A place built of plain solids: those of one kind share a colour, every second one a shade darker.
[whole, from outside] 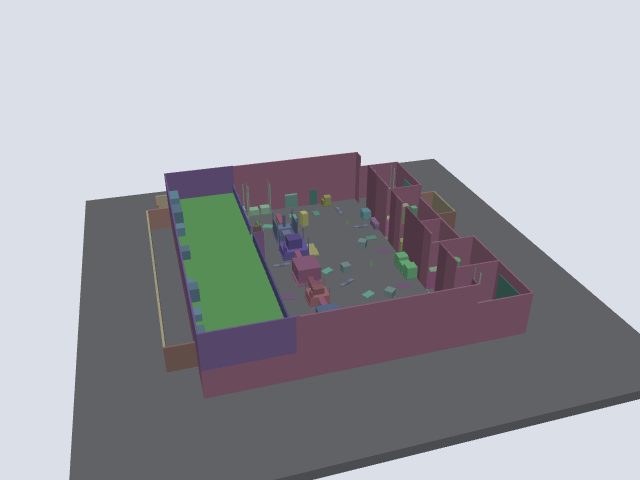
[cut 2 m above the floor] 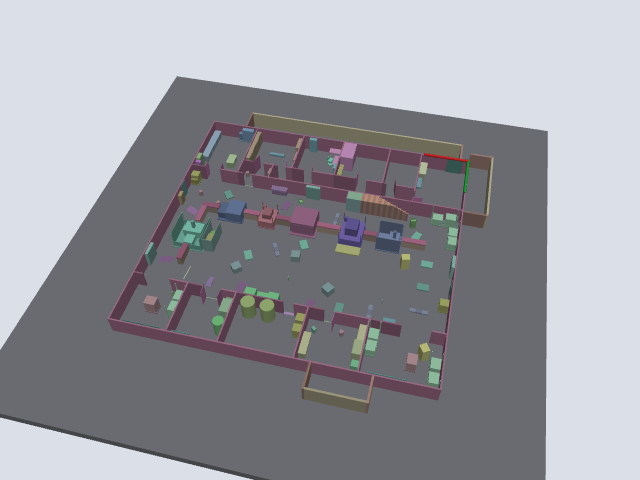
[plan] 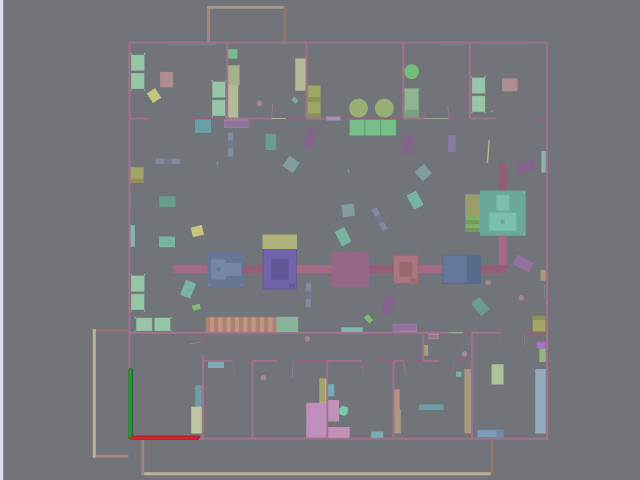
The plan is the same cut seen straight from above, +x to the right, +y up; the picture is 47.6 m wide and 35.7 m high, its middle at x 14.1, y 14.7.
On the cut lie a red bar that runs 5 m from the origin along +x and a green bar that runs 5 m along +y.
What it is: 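A trial; a factory floor where things are made along one folded line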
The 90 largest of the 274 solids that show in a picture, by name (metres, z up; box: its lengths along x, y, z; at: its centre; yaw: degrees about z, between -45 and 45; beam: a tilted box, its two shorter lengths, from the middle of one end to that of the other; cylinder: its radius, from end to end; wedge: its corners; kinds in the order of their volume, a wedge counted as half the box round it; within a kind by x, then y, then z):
{
 "wall_1": {"box": [0.15, 8.1, 2.95], "at": [-0.07, 3.9, 1.43]},
 "wall_2": {"box": [0.15, 16.23, 6.55], "at": [-0.07, 15.77, 3.23]},
 "wall_3": {"box": [0.15, 5.88, 4.55], "at": [-0.07, 26.52, 2.23]},
 "wall_4": {"box": [1.35, 0.15, 6.55], "at": [0.68, 23.73, 3.23]},
 "wall_5": {"box": [5.69, 0.15, 2.95], "at": [2.69, -0.07, 1.43]},
 "wall_6": {"box": [5.39, 0.15, 3.11], "at": [2.69, 7.8, 1.5]},
 "wall_7": {"box": [7.5, 0.15, 4.55], "at": [3.6, 29.39, 2.23]},
 "wall_8": {"box": [0.15, 5.71, 2.95], "at": [5.39, 2.85, 1.43]},
 "wall_9": {"box": [3.05, 0.15, 6.55], "at": [5.67, 23.73, 3.23]},
 "wall_10": {"box": [0.15, 5.58, 4.55], "at": [7.2, 26.52, 2.23]},
 "wall_11": {"box": [3.99, 0.15, 2.95], "at": [7.24, -0.07, 1.43]},
 "wall_12": {"box": [3.31, 0.15, 6.55], "at": [8.86, 23.73, 3.23]},
 "wall_13": {"box": [0.15, 5.71, 2.95], "at": [9.08, 2.85, 1.43]},
 "wall_14": {"box": [6.19, 0.15, 2.95], "at": [10.14, 29.39, 1.43]},
 "wall_15": {"box": [5.86, 0.15, 2.95], "at": [11.86, -0.07, 1.43]},
 "wall_16": {"box": [1.52, 0.15, 6.55], "at": [12.33, 23.73, 3.23]},
 "wall_17": {"box": [0.15, 5.58, 2.95], "at": [13.09, 26.52, 1.43]},
 "wall_18": {"box": [16.39, 0.15, 3.11], "at": [13.59, 7.8, 1.5]},
 "wall_19": {"box": [1.47, 0.15, 6.55], "at": [13.82, 23.73, 3.23]},
 "wall_20": {"box": [0.15, 5.71, 2.95], "at": [14.64, 2.85, 1.43]},
 "wall_21": {"box": [7.5, 0.15, 2.95], "at": [16.69, 29.39, 1.43]},
 "wall_22": {"box": [5.22, 0.15, 2.95], "at": [17.1, -0.07, 1.43]},
 "wall_23": {"box": [4.68, 0.15, 6.55], "at": [17.95, 23.73, 3.23]},
 "wall_24": {"box": [0.15, 5.71, 2.95], "at": [19.56, 2.85, 1.43]},
 "wall_25": {"box": [0.15, 5.58, 4.55], "at": [20.29, 26.52, 2.23]},
 "wall_26": {"box": [1.58, 0.15, 6.55], "at": [21.08, 23.73, 3.23]},
 "wall_27": {"box": [6.14, 0.15, 2.95], "at": [22.48, -0.07, 1.43]},
 "wall_28": {"box": [5.27, 0.15, 4.55], "at": [22.77, 29.39, 2.23]},
 "wall_29": {"box": [1.59, 0.15, 6.55], "at": [24.46, 23.73, 3.23]},
 "wall_30": {"box": [0.15, 5.58, 4.55], "at": [25.26, 26.52, 2.23]},
 "wall_31": {"box": [0.15, 5.71, 2.95], "at": [25.4, 2.85, 1.43]},
 "wall_32": {"box": [1.93, 0.15, 6.55], "at": [26.23, 23.73, 3.23]},
 "wall_33": {"box": [5.94, 0.15, 4.55], "at": [28.08, 29.39, 2.23]},
 "wall_34": {"box": [5.8, 0.15, 2.95], "at": [28.15, -0.07, 1.43]},
 "wall_35": {"box": [0.15, 8.1, 2.95], "at": [30.98, 3.9, 1.43]},
 "wall_36": {"box": [0.15, 16.23, 6.55], "at": [30.98, 15.77, 3.23]},
 "wall_37": {"box": [0.15, 5.88, 4.55], "at": [30.98, 26.52, 2.23]},
 "mezz_deck_1": {"box": [30.9, 7.86, 0.15], "at": [15.45, 3.93, 2.98]},
 "mezz_outer_1": {"box": [0.15, 8.1, 3.66], "at": [-0.07, 3.9, 4.73]},
 "mezz_outer_2": {"box": [5.69, 0.15, 3.66], "at": [2.69, -0.07, 4.73]},
 "mezz_outer_3": {"box": [3.99, 0.15, 3.66], "at": [7.24, -0.07, 4.73]},
 "mezz_outer_4": {"box": [5.86, 0.15, 3.66], "at": [11.86, -0.07, 4.73]},
 "mezz_outer_5": {"box": [5.22, 0.15, 3.66], "at": [17.1, -0.07, 4.73]},
 "mezz_outer_6": {"box": [6.14, 0.15, 3.66], "at": [22.48, -0.07, 4.73]},
 "mezz_outer_7": {"box": [5.8, 0.15, 3.66], "at": [28.15, -0.07, 4.73]},
 "mezz_outer_8": {"box": [0.15, 8.1, 3.66], "at": [30.98, 3.9, 4.73]},
 "yard_wall_1": {"box": [0.22, 9.59, 2.65], "at": [-2.69, 3.29, 1.27]},
 "yard_wall_2": {"box": [5.91, 0.22, 2.65], "at": [8.65, 32.0, 1.27]},
 "yard_wall_3": {"box": [26.2, 0.22, 2.65], "at": [13.9, -2.69, 1.27]},
 "mezz_kept_1": {"box": [2.2, 1.1, 1.65], "at": [1.9, 0.56, 3.83]},
 "mezz_kept_2": {"box": [2.2, 1.1, 1.65], "at": [5.49, 0.56, 3.83]},
 "mezz_kept_3": {"box": [1.2, 1.0, 1.04], "at": [8.57, 0.51, 3.53]},
 "mezz_kept_4": {"box": [1.2, 1.0, 1.06], "at": [13.57, 0.51, 3.54]},
 "mezz_kept_5": {"box": [1.2, 1.0, 1.43], "at": [21.18, 0.51, 3.73]},
 "pasteuriser_1": {"box": [2.64, 2.44, 1.45], "at": [16.34, 12.52, 1.18]},
 "yard_cheek_1": {"box": [2.65, 0.22, 2.65], "at": [-1.48, -1.39, 1.27]},
 "yard_cheek_2": {"box": [2.65, 0.22, 2.65], "at": [-1.48, 7.98, 1.27]},
 "yard_cheek_3": {"box": [0.22, 2.65, 2.65], "at": [0.91, -1.48, 1.27]},
 "yard_cheek_4": {"box": [0.22, 2.65, 2.65], "at": [5.81, 30.79, 1.27]},
 "yard_cheek_5": {"box": [0.22, 2.65, 2.65], "at": [11.5, 30.79, 1.27]},
 "yard_cheek_6": {"box": [0.22, 2.65, 2.65], "at": [26.89, -1.48, 1.27]},
 "filler_1": {"box": [2.4, 2.84, 0.85], "at": [11.11, 12.52, 0.53]},
 "filler_2": {"box": [1.32, 1.56, 1.15], "at": [11.11, 12.52, 1.52]},
 "cubicles_1": {"box": [1.48, 2.6, 1.9], "at": [13.83, 1.3, 1.05]},
 "tank_1": {"cylinder": 0.7, "from": [16.96, 24.5, 0.0], "to": [16.96, 24.5, 2.2]},
 "tank_2": {"cylinder": 0.7, "from": [18.89, 24.5, 0.0], "to": [18.89, 24.5, 2.2]},
 "packer_1": {"box": [1.74, 2.04, 1.25], "at": [24.14, 12.52, 0.72]},
 "packer_2": {"box": [0.98, 1.63, 0.85], "at": [25.5, 12.52, 0.53]},
 "mezz_landing_1": {"box": [1.6, 1.08, 3.11], "at": [11.67, 8.39, 1.5]},
 "lockers_1": {"box": [0.48, 1.8, 1.7], "at": [19.87, 1.2, 0.95]},
 "lockers_2": {"box": [0.48, 2.4, 1.7], "at": [25.09, 1.5, 0.95]},
 "lockers_3": {"box": [0.48, 2.4, 1.7], "at": [25.09, 3.9, 0.95]},
 "mezz_parapet_1": {"box": [10.97, 0.15, 1.15], "at": [5.49, 7.8, 3.58]},
 "mezz_parapet_2": {"box": [18.53, 0.15, 1.15], "at": [21.64, 7.8, 3.58]},
 "palletiser_1": {"box": [2.01, 1.34, 0.95], "at": [27.7, 16.06, 0.57]},
 "palletiser_2": {"box": [3.4, 3.36, 0.15], "at": [27.7, 16.7, 0.03]},
 "conveyor_body_1": {"box": [2.54, 0.48, 0.97], "at": [4.45, 12.52, 0.43]},
 "conveyor_body_2": {"box": [2.59, 0.48, 0.97], "at": [13.66, 12.52, 0.43]},
 "conveyor_body_3": {"box": [0.48, 2.54, 0.97], "at": [27.7, 13.77, 0.43]},
 "labeller_1": {"box": [1.76, 2.04, 0.85], "at": [20.48, 12.52, 0.53]},
 "pallet_row_1": {"box": [1.09, 1.14, 1.18], "at": [16.86, 23.05, 0.74]},
 "pallet_row_2": {"box": [1.09, 1.14, 1.26], "at": [19.19, 23.05, 0.78]},
 "fume_cupboard_1": {"box": [0.83, 1.5, 2.2], "at": [7.69, 26.95, 1.2]},
 "pallet_stack_1": {"box": [0.94, 1.12, 1.19], "at": [2.68, 26.63, 0.74]},
 "pallet_stack_2": {"box": [1.12, 0.94, 1.34], "at": [28.22, 26.24, 0.82]},
 "air_receiver_1": {"cylinder": 0.55, "from": [20.91, 27.22, 0.0], "to": [20.91, 27.22, 2.4]},
 "compressor_1": {"box": [1.0, 1.54, 1.48], "at": [20.91, 25.17, 0.86]},
 "staging_1": {"box": [1.1, 1.64, 0.9], "at": [25.45, 17.28, 0.4]},
 "depalletiser_1": {"box": [1.08, 1.51, 0.95], "at": [6.55, 12.52, 0.57]},
 "pallet_rack_1": {"box": [1.12, 0.94, 1.14], "at": [1.02, 8.43, 0.72]}
}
